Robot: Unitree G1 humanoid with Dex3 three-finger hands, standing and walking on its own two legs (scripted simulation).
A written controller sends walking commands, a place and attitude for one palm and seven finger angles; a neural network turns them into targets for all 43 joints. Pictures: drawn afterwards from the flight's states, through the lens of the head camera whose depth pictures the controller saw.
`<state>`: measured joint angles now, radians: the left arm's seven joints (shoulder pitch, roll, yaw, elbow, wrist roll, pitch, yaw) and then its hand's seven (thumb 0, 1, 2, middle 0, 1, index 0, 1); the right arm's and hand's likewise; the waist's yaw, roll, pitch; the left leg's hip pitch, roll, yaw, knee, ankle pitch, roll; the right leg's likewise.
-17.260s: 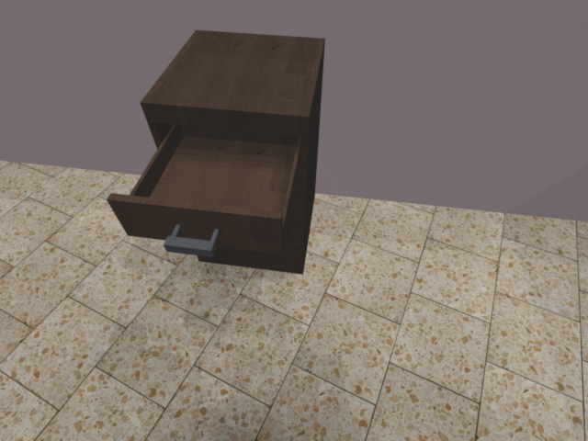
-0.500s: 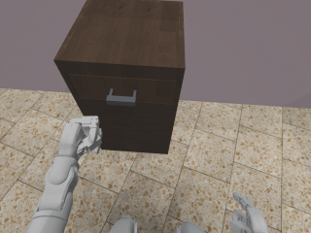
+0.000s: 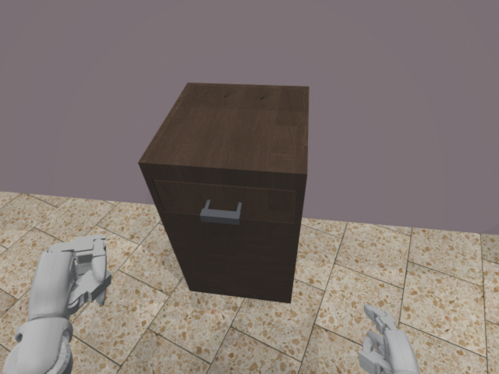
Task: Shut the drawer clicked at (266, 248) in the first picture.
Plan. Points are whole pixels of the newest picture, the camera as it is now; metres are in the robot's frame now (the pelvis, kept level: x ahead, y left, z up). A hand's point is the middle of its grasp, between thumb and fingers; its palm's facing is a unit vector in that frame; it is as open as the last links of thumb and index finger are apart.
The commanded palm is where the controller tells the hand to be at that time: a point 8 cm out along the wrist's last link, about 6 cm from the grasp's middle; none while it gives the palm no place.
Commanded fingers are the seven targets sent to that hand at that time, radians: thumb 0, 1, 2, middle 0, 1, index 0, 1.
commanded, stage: draw the hand back to the body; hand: left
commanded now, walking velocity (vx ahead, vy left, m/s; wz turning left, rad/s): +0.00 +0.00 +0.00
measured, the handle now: (222, 210) +0.56 +0.14 -0.16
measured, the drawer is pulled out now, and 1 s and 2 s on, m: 0.00 0.00 0.00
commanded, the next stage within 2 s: step back with the hand held close in 0.34 s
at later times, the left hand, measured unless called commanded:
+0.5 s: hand (65, 293) +0.17 +0.23 +0.16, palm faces +0.40 -0.83 -0.40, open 3.2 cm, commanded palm +0.12 +0.27 +0.18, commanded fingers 0.00 0.90 0.90 -1.40 -1.60 -1.40 -1.60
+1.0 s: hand (18, 325) +0.13 +0.26 +0.16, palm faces +0.34 -0.80 -0.50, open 3.2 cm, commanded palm +0.07 +0.30 +0.18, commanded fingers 0.00 0.90 0.90 -1.40 -1.60 -1.40 -1.60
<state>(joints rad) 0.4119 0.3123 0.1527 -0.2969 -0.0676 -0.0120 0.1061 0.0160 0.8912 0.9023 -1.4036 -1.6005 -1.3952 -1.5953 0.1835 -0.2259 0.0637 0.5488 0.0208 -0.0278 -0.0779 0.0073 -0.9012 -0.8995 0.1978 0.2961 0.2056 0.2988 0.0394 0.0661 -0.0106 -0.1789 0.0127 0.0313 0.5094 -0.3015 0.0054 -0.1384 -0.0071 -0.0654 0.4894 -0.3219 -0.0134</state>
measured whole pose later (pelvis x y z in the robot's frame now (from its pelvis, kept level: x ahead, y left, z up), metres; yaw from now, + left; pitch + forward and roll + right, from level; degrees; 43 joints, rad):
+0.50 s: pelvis -0.01 -0.01 +0.00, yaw +0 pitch -5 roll +0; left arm 0.53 0.33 0.27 -0.46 -0.07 -0.09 0.11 0.02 0.89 0.90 -1.41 -1.60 -1.40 -1.60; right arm 0.21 -0.23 0.03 0.60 0.01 -0.12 -0.08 0.01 -0.90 -0.90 0.20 0.30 0.20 0.30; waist 0.06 0.08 0.01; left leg -0.13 0.03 0.02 0.49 -0.28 -0.01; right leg -0.09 0.01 -0.07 0.46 -0.30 -0.03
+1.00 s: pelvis -0.06 +0.02 +0.00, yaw +0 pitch +0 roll -1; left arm 0.64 0.40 0.37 -0.56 -0.05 -0.21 0.14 0.01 0.88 0.90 -1.41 -1.60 -1.40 -1.59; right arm 0.17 -0.22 0.00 0.55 0.00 -0.04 -0.07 0.01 -0.90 -0.90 0.20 0.30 0.20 0.30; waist 0.01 0.02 0.05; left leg -0.33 0.00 0.04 0.52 -0.20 0.04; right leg -0.29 -0.02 -0.06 0.51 -0.22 0.01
